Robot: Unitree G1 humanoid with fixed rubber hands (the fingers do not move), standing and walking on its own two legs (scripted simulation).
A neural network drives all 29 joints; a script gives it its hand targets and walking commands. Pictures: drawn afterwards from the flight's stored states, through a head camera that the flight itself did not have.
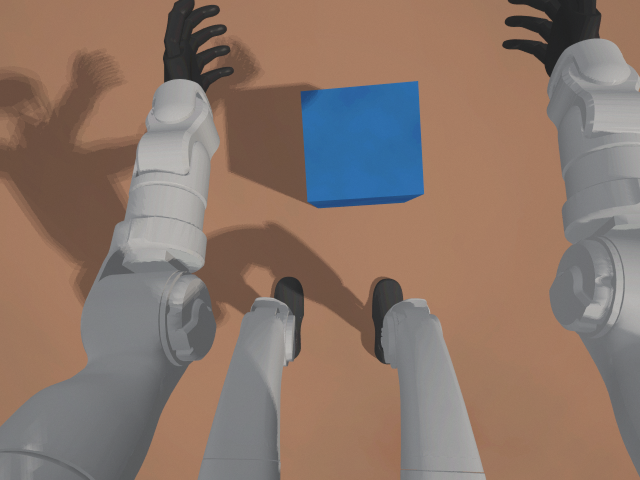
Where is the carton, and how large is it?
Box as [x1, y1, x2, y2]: [301, 81, 423, 207]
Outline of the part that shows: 417,81 301,91 307,201 317,207 404,202 423,193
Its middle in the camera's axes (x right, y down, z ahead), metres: +0.08 -0.18 +0.82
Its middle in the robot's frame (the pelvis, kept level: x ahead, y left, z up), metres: +0.51 -0.03 -0.52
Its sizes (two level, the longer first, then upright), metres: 0.210 0.200 0.250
